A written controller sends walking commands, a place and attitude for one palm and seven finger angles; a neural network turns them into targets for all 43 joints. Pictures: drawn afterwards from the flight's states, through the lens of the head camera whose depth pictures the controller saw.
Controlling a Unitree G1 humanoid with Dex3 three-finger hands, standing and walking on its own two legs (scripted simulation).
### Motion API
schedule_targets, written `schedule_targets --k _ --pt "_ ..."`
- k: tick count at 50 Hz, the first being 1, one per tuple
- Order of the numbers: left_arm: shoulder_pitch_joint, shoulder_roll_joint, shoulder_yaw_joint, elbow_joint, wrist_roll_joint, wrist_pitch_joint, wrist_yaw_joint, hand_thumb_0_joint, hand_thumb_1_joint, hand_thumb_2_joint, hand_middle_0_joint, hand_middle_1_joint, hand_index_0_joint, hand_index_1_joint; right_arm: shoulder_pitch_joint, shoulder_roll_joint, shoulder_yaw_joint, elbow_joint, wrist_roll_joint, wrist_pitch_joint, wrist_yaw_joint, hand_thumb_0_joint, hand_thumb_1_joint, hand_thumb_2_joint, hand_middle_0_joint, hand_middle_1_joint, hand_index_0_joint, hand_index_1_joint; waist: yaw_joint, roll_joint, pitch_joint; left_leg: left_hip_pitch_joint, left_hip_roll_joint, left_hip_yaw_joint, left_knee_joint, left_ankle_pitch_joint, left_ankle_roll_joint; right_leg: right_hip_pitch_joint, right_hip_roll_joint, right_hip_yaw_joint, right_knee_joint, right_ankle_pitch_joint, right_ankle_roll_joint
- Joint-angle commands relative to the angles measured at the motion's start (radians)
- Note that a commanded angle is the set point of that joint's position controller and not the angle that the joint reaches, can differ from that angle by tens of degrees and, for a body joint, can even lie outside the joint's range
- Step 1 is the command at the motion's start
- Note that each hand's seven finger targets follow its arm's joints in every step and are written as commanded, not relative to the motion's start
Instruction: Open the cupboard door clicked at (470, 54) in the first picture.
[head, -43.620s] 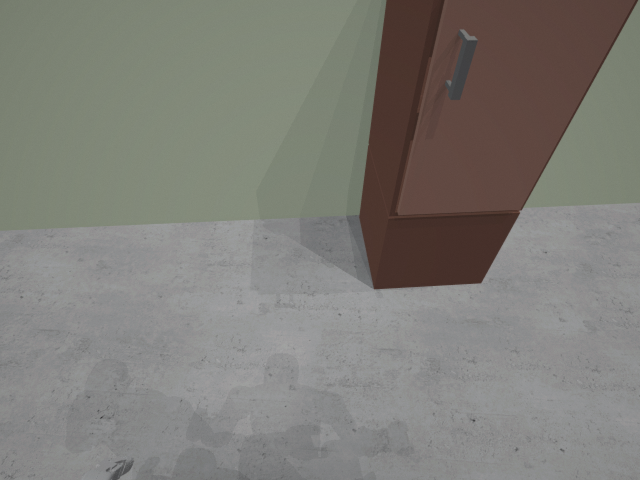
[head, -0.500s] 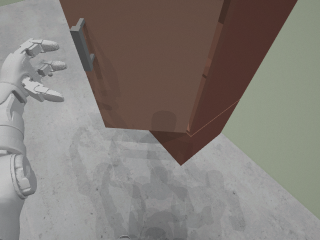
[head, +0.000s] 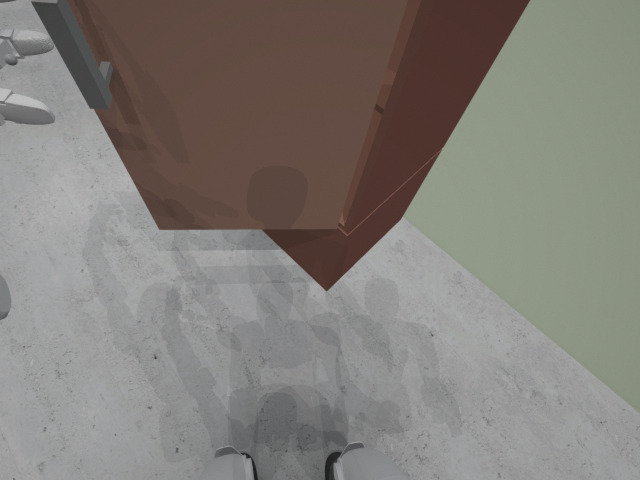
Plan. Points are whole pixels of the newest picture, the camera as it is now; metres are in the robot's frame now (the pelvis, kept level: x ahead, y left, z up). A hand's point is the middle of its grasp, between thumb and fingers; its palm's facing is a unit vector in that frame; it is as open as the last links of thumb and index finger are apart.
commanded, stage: move the hooked fingers beside the handle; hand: left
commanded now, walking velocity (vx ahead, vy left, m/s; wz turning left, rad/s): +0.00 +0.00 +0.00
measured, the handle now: (82, 42) +0.58 +0.19 +0.15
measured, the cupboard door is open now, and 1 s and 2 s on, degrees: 48 48 47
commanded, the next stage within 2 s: slide the fingers in behind the handle in 1.38 s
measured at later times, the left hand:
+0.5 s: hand (1, 78) +0.52 +0.25 +0.16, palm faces -0.07 -1.00 +0.02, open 14.0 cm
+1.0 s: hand (12, 67) +0.53 +0.25 +0.16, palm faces -0.04 -1.00 -0.01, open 13.9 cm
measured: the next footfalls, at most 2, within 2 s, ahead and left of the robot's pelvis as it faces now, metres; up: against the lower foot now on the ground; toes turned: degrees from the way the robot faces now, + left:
none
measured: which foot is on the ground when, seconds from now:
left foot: down 0.00-1.00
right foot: down 0.00-1.00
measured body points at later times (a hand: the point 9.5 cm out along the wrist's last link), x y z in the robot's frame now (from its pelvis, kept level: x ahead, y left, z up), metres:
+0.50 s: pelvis +0.02 +0.01 +0.00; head +0.12 +0.03 +0.44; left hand +0.52 +0.31 +0.16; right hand +0.02 -0.26 -0.10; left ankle +0.02 +0.11 -0.71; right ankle -0.02 -0.14 -0.71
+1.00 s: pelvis -0.01 -0.01 -0.01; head +0.12 +0.01 +0.42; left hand +0.53 +0.30 +0.16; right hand -0.06 -0.28 -0.10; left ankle +0.02 +0.11 -0.71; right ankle -0.02 -0.14 -0.71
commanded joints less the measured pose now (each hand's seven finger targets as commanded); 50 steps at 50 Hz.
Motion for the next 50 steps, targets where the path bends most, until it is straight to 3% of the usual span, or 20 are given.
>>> schedule_targets --k 1,3,5,7,9,10,11,16,18,21,23,26,30,33,34,35,39,41,43,50 --pt "-0.415 0.288 0.043 -0.191 -0.005 -0.044 0.005 0.0 -0.5 0.3 -0.3 -1.2 -0.3 -1.2 0.197 -0.195 -0.068 -0.046 -0.007 -0.007 -0.017 0.0 -0.9 -0.9 0.2 0.3 0.2 0.3 0.007 0.19 -0.48 0.485 -0.027 -0.068 -0.028 0.391 0.019 -0.002 0.036 0.002 -0.065 0.31 -0.018" --pt "-0.42 0.324 0.073 -0.226 -0.001 -0.05 0.007 0.0 -0.5 0.3 -0.3 -1.2 -0.3 -1.2 0.208 -0.196 -0.071 -0.051 -0.013 -0.002 -0.013 0.0 -0.9 -0.9 0.2 0.3 0.2 0.3 0.016 0.195 -0.509 0.493 -0.025 -0.07 -0.022 0.425 0.017 0.017 0.038 0.001 -0.058 0.336 -0.017" --pt "-0.397 0.365 0.125 -0.295 -0.01 -0.068 0.006 0.0 -0.5 0.3 -0.3 -1.2 -0.3 -1.2 0.216 -0.196 -0.077 -0.061 -0.017 0.004 -0.007 0.0 -0.9 -0.9 0.2 0.3 0.2 0.3 0.04 0.217 -0.598 0.551 -0.022 -0.073 -0.012 0.526 0.012 0.051 0.044 -0.002 -0.041 0.405 -0.02" --pt "-0.354 0.356 0.137 -0.332 -0.02 -0.073 -0.002 0.0 -0.5 0.3 -0.3 -1.2 -0.3 -1.2 0.212 -0.192 -0.081 -0.075 -0.017 0.013 0.003 0.0 -0.9 -0.9 0.2 0.3 0.2 0.3 0.059 0.231 -0.624 0.582 -0.022 -0.073 -0.007 0.598 0.005 0.072 0.048 -0.008 -0.036 0.447 -0.022" --pt "-0.335 0.323 0.122 -0.347 -0.032 -0.072 -0.008 0.0 -0.5 0.3 -0.3 -1.2 -0.3 -1.2 0.208 -0.186 -0.082 -0.076 -0.016 0.02 0.009 0.0 -0.9 -0.9 0.2 0.3 0.2 0.3 0.054 0.232 -0.591 0.591 -0.02 -0.07 -0.005 0.635 0.008 0.062 0.052 -0.013 -0.039 0.462 -0.023" --pt "-0.315 0.328 0.131 -0.36 -0.033 -0.067 -0.01 0.0 -0.5 0.3 -0.3 -1.2 -0.3 -1.2 0.211 -0.188 -0.086 -0.078 -0.015 0.026 0.014 0.0 -0.9 -0.9 0.2 0.3 0.2 0.3 0.066 0.231 -0.596 0.608 -0.017 -0.078 -0.004 0.672 0.004 0.059 0.054 -0.015 -0.04 0.467 -0.022" --pt "-0.28 0.277 0.103 -0.355 -0.039 -0.055 -0.016 0.0 -0.5 0.3 -0.3 -1.2 -0.3 -1.2 0.204 -0.184 -0.089 -0.084 -0.012 0.029 0.02 0.0 -0.9 -0.9 0.2 0.3 0.2 0.3 0.063 0.231 -0.582 0.613 -0.017 -0.072 -0.003 0.675 0.005 0.051 0.055 -0.015 -0.045 0.469 -0.02" --pt "-0.242 0.161 0.032 -0.353 -0.065 -0.02 -0.025 0.0 -0.5 0.3 -0.3 -1.2 -0.3 -1.2 0.183 -0.178 -0.095 -0.084 -0.008 0.037 0.026 0.0 -0.9 -0.9 0.2 0.3 0.2 0.3 0.049 0.215 -0.472 0.601 -0.013 -0.071 -0.017 0.641 0.004 0.005 0.056 -0.025 -0.062 0.424 -0.022" --pt "-0.246 0.127 0.017 -0.357 -0.074 -0.018 -0.02 0.0 -0.5 0.3 -0.3 -1.2 -0.3 -1.2 0.178 -0.177 -0.097 -0.084 -0.01 0.034 0.029 0.0 -0.9 -0.9 0.2 0.3 0.2 0.3 0.042 0.183 -0.453 0.595 -0.012 -0.074 -0.022 0.6 0.007 -0.004 0.055 -0.027 -0.066 0.401 -0.022" --pt "-0.293 0.1 0.008 -0.395 -0.087 -0.037 -0.005 0.0 -0.5 0.3 -0.3 -1.2 -0.3 -1.2 0.168 -0.173 -0.097 -0.076 -0.012 0.029 0.029 0.0 -0.9 -0.9 0.2 0.3 0.2 0.3 0.034 0.203 -0.463 0.624 -0.012 -0.081 -0.019 0.621 0.004 -0.01 0.053 -0.024 -0.061 0.405 -0.025" --pt "-0.299 0.134 0.032 -0.367 -0.082 -0.043 0.011 0.0 -0.5 0.3 -0.3 -1.2 -0.3 -1.2 0.162 -0.176 -0.095 -0.073 -0.009 0.029 0.026 0.0 -0.9 -0.9 0.2 0.3 0.2 0.3 0.032 0.157 -0.445 0.587 -0.013 -0.083 -0.021 0.568 0.005 -0.001 0.051 -0.023 -0.057 0.391 -0.026" --pt "-0.366 0.113 0.005 -0.37 -0.065 -0.06 0.037 0.0 -0.5 0.3 -0.3 -1.2 -0.3 -1.2 0.147 -0.172 -0.089 -0.069 -0.009 0.021 0.025 0.0 -0.9 -0.9 0.2 0.3 0.2 0.3 0.019 0.181 -0.447 0.581 -0.02 -0.085 -0.019 0.518 0.007 -0.016 0.046 -0.019 -0.052 0.368 -0.025" --pt "-0.415 0.179 0.027 -0.357 -0.038 -0.08 0.061 0.0 -0.5 0.3 -0.3 -1.2 -0.3 -1.2 0.138 -0.176 -0.082 -0.07 -0.006 0.014 0.018 0.0 -0.9 -0.9 0.2 0.3 0.2 0.3 0.018 0.194 -0.493 0.566 -0.026 -0.089 -0.013 0.475 0.008 0.001 0.04 -0.011 -0.039 0.357 -0.026" --pt "-0.426 0.182 0.016 -0.313 -0.027 -0.079 0.065 0.0 -0.5 0.3 -0.3 -1.2 -0.3 -1.2 0.135 -0.177 -0.077 -0.071 -0.004 0.008 0.016 0.0 -0.9 -0.9 0.2 0.3 0.2 0.3 0.012 0.182 -0.475 0.53 -0.029 -0.087 -0.014 0.415 0.011 0.003 0.038 -0.007 -0.042 0.331 -0.025" --pt "-0.429 0.15 -0.004 -0.318 -0.037 -0.082 0.061 0.0 -0.5 0.3 -0.3 -1.2 -0.3 -1.2 0.135 -0.175 -0.074 -0.075 -0.004 0.005 0.014 0.0 -0.9 -0.9 0.2 0.3 0.2 0.3 0.006 0.19 -0.482 0.539 -0.032 -0.082 -0.011 0.425 0.015 0.005 0.038 -0.007 -0.042 0.339 -0.026" --pt "-0.414 0.186 0.02 -0.282 -0.033 -0.075 0.058 0.0 -0.5 0.3 -0.3 -1.2 -0.3 -1.2 0.133 -0.18 -0.074 -0.071 0.0 0.005 0.011 0.0 -0.9 -0.9 0.2 0.3 0.2 0.3 0.009 0.169 -0.482 0.52 -0.03 -0.08 -0.008 0.401 0.014 0.006 0.037 -0.002 -0.045 0.333 -0.022" --pt "-0.432 0.198 0.0 -0.21 -0.028 -0.051 0.042 0.0 -0.5 0.3 -0.3 -1.2 -0.3 -1.2 0.144 -0.183 -0.062 -0.076 0.004 0.002 0.0 0.0 -0.9 -0.9 0.2 0.3 0.2 0.3 -0.008 0.124 -0.423 0.416 -0.04 -0.065 -0.017 0.31 0.027 0.03 0.035 0.005 -0.053 0.305 -0.018" --pt "-0.431 0.233 0.006 -0.182 -0.019 -0.047 0.035 0.0 -0.5 0.3 -0.3 -1.2 -0.3 -1.2 0.147 -0.187 -0.059 -0.075 0.005 0.0 -0.005 0.0 -0.9 -0.9 0.2 0.3 0.2 0.3 -0.015 0.116 -0.406 0.377 -0.036 -0.058 -0.014 0.267 0.03 0.023 0.033 0.014 -0.061 0.28 -0.011" --pt "-0.412 0.313 0.056 -0.179 -0.011 -0.053 0.028 0.0 -0.5 0.3 -0.3 -1.2 -0.3 -1.2 0.158 -0.191 -0.055 -0.081 0.003 0.0 -0.009 0.0 -0.9 -0.9 0.2 0.3 0.2 0.3 0.0 0.095 -0.424 0.326 -0.04 -0.05 -0.013 0.252 0.034 0.072 0.033 0.022 -0.059 0.287 -0.011" --pt "-0.427 0.39 0.094 -0.222 -0.012 -0.079 -0.011 0.0 -0.5 0.3 -0.3 -1.2 -0.3 -1.2 0.189 -0.191 -0.057 -0.075 0.002 0.006 -0.017 0.0 -0.9 -0.9 0.2 0.3 0.2 0.3 0.008 0.161 -0.51 0.343 -0.039 -0.043 0.002 0.284 0.034 0.098 0.04 0.027 -0.052 0.315 -0.009"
